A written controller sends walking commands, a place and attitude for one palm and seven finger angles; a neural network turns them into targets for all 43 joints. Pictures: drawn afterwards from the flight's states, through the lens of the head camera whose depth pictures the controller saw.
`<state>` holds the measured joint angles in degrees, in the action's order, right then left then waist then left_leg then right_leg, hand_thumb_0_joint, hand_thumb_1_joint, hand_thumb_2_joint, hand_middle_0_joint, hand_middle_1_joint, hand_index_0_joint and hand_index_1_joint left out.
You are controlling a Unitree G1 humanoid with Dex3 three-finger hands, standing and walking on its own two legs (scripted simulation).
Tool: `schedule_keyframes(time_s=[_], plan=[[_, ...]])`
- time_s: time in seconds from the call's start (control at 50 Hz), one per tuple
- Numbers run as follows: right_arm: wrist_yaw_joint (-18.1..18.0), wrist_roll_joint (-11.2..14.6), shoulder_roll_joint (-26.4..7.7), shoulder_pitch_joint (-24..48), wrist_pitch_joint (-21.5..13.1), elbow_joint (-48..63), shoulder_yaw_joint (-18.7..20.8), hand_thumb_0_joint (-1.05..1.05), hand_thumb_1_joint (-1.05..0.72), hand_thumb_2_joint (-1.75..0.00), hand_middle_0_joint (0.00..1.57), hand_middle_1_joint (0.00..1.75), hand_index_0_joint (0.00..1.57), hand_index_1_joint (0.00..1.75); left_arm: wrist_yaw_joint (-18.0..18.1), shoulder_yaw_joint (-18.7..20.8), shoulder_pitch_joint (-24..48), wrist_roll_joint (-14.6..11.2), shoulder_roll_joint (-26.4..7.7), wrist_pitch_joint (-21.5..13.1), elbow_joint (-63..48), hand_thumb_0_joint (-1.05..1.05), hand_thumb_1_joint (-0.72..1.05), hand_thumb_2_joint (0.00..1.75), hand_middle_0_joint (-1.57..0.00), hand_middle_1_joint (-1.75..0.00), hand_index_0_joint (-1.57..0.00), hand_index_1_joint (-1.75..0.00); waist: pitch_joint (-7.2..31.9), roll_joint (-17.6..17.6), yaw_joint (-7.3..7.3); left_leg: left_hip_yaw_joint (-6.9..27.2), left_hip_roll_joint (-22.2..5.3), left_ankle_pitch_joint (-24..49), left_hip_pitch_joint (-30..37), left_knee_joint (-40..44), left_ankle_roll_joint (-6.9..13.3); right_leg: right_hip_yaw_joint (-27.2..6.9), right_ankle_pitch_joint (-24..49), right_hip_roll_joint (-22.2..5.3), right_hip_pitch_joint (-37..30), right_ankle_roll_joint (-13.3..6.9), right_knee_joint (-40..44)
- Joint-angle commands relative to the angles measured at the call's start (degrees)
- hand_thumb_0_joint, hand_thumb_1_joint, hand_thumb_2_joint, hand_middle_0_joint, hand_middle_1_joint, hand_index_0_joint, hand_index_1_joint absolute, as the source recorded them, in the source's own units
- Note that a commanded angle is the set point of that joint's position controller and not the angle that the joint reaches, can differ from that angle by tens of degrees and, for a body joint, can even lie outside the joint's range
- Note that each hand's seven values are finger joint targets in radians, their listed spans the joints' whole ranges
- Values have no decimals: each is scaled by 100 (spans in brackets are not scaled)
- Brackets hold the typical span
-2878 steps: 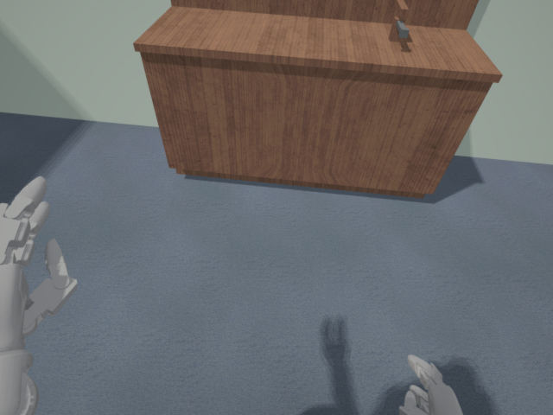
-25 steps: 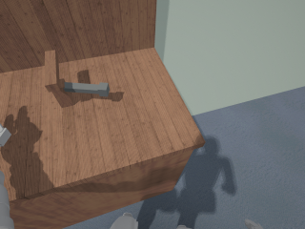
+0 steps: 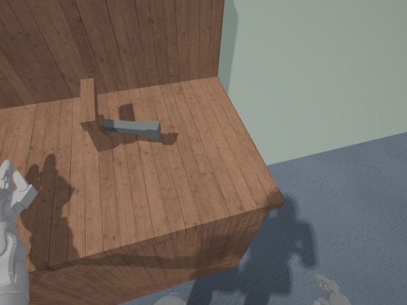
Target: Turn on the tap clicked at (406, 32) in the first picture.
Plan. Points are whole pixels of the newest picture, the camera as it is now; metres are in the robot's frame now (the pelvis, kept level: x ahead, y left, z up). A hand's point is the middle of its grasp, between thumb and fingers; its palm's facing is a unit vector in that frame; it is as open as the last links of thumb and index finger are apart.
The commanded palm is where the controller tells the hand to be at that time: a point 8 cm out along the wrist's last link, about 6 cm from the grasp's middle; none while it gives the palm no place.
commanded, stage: push the lever round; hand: left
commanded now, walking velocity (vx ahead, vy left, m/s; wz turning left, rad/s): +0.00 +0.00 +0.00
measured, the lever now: (153, 129) +0.46 +0.15 +0.07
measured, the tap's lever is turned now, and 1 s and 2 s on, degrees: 68 68 68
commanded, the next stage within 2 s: none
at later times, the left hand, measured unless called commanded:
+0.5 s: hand (41, 187) +0.30 +0.33 +0.07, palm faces +0.59 -0.80 -0.09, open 7.8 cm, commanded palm +0.26 +0.36 +0.06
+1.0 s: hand (56, 188) +0.30 +0.30 +0.06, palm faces +0.62 -0.78 -0.06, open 7.8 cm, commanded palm +0.26 +0.32 +0.06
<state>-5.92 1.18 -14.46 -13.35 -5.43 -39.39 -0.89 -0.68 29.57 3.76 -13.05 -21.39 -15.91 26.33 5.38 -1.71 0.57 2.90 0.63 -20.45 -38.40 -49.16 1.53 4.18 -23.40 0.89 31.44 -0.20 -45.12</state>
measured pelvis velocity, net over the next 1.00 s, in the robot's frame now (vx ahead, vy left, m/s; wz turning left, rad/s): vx -0.01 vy -0.02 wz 0.00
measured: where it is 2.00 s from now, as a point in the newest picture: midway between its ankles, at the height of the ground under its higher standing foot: outside the picture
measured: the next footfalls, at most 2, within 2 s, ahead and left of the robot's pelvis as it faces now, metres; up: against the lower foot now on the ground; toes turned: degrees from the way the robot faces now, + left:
none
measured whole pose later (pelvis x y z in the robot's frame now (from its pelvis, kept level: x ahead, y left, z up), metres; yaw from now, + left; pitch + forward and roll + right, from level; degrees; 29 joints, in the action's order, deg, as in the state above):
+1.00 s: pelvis -0.01 -0.02 +0.00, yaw +0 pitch +9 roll -3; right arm -5.2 0.7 -14.6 -13.3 -4.1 -40.2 -0.5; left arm 8.6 27.0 5.5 -11.0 -16.9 -15.9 26.2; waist 5.7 -2.1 -0.3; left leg 3.8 -0.5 -20.4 -39.1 -50.2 0.0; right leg 4.9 -23.8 2.1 32.5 -1.8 -47.0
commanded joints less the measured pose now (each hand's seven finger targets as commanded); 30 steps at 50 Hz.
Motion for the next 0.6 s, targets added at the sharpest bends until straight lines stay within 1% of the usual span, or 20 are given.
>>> schedule_keyframes(time_s=[0.0,0.02,0.04,0.06,0.1,0.12,0.14,0.2,0.24,0.3,0.32,0.34,0.4,0.42,0.44,0.46,0.5,0.52,0.54,0.58], plan=[[-110,-13,-963,111,-271,668,330,0,-90,-90,20,30,20,30,177,453,1446,30,-1759,-299,-1290,0,90,90,-15,-15,-15,-15,1137,-431,-82,423,-87,861,1293,862,-80,-79,874,80,85,-138,516],[-118,-28,-961,108,-249,616,328,0,-90,-90,20,30,20,30,270,668,1415,133,-2029,-330,-1367,0,90,90,-15,-15,-15,-15,1219,-623,-17,424,-89,913,1339,834,-89,-111,877,81,45,-153,499],[-100,-43,-912,123,-253,663,313,0,-90,-90,20,30,20,30,289,434,1591,165,-1815,-384,-1513,0,90,90,-15,-15,-15,-15,1305,-712,-89,403,-88,919,1427,815,-93,-103,882,80,91,-151,475],[-91,-60,-909,133,-272,658,311,0,-90,-90,20,30,20,30,310,442,1723,202,-1892,-468,-1664,0,90,90,-15,-15,-15,-15,1421,-813,-86,424,-105,1028,1525,786,-113,-110,933,87,87,-172,452],[-58,-99,-887,130,-327,664,320,0,-90,-90,20,30,20,30,326,320,1511,193,-1710,-587,-1858,0,90,90,-15,-15,-15,-15,1701,-984,-49,420,-109,1354,1780,703,-149,-105,1049,102,56,-182,407],[-58,-99,-898,120,-306,604,321,0,-90,-90,20,30,20,30,356,434,1316,238,-1811,-562,-1715,0,90,90,-15,-15,-15,-15,1615,-970,-50,425,-123,1311,1703,675,-141,-115,1017,104,76,-173,411],[-49,-90,-885,109,-293,595,308,0,-90,-90,20,30,20,30,318,305,1426,186,-1638,-546,-1623,0,90,90,-15,-15,-15,-15,1571,-845,-107,411,-115,1343,1627,651,-134,-96,1089,103,81,-173,407],[-98,-11,-940,117,-241,601,304,0,-90,-90,20,30,20,30,104,405,1258,-22,-1665,-275,-964,0,90,90,-15,-15,-15,-15,1230,-264,-94,307,-72,952,1105,684,-41,-115,1024,97,-37,-138,543],[-116,44,-940,133,-204,653,280,0,-90,-90,20,30,20,30,26,327,1234,-67,-1601,-100,-839,0,90,90,-15,-15,-15,-15,1093,-258,-51,276,-47,827,1014,746,-15,-126,984,73,-97,-134,623],[-115,30,-952,131,-232,739,292,0,-90,-90,20,30,20,30,19,393,1228,-79,-1720,-41,-1045,0,90,90,-15,-15,-15,-15,1299,-421,17,234,-29,995,1099,711,12,-168,1102,68,-200,-129,641],[-114,23,-951,105,-211,660,294,0,-90,-90,20,30,20,30,128,544,1296,20,-1912,-94,-1077,0,90,90,-15,-15,-15,-15,1277,-476,7,263,-43,1006,1121,682,9,-170,1078,81,-173,-134,614],[-86,-6,-921,91,-215,706,295,0,-90,-90,20,30,20,30,181,412,1358,51,-1753,-176,-1226,0,90,90,-15,-15,-15,-15,1349,-474,-21,263,-43,1041,1168,673,10,-158,1104,85,-156,-130,585],[-47,-53,-917,83,-239,632,309,0,-90,-90,20,30,20,30,336,453,1586,77,-1774,-439,-1308,0,90,90,-15,-15,-15,-15,1393,-398,-115,252,-59,997,1122,570,25,-189,1087,103,-63,-121,527],[-47,-42,-918,72,-213,552,313,0,-90,-90,20,30,20,30,400,604,1510,118,-1904,-500,-1189,0,90,90,-15,-15,-15,-15,1277,-441,-84,256,-59,912,1053,547,26,-206,1008,111,-51,-129,533],[-41,-49,-903,93,-212,591,322,0,-90,-90,20,30,20,30,379,448,1555,106,-1715,-544,-1204,0,90,90,-15,-15,-15,-15,1339,-411,-139,212,-46,844,1014,528,42,-216,992,96,-28,-111,516],[-52,-40,-929,87,-211,558,315,0,-90,-90,20,30,20,30,341,444,1717,95,-1772,-550,-1040,0,90,90,-15,-15,-15,-15,1281,-276,-190,200,-46,727,901,506,55,-237,927,87,4,-102,528],[-74,-13,-942,114,-213,561,310,0,-90,-90,20,30,20,30,209,421,1708,31,-1788,-499,-876,0,90,90,-15,-15,-15,-15,1261,-379,-169,136,-20,593,780,493,74,-317,855,56,-59,-92,588],[-91,4,-952,90,-180,508,317,0,-90,-90,20,30,20,30,209,619,1604,84,-2012,-459,-774,0,90,90,-15,-15,-15,-15,1242,-441,-108,143,-26,600,787,508,79,-320,843,58,-113,-104,596],[-90,9,-943,89,-173,586,308,0,-90,-90,20,30,20,30,144,399,1695,66,-1841,-434,-908,0,90,90,-15,-15,-15,-15,1392,-469,-135,115,-11,663,865,527,88,-331,930,46,-178,-96,600],[-96,5,-948,89,-185,642,304,0,-90,-90,20,30,20,30,93,364,1661,47,-1860,-352,-1020,0,90,90,-15,-15,-15,-15,1478,-562,-94,118,-24,799,966,556,84,-327,1074,42,-265,-105,613]])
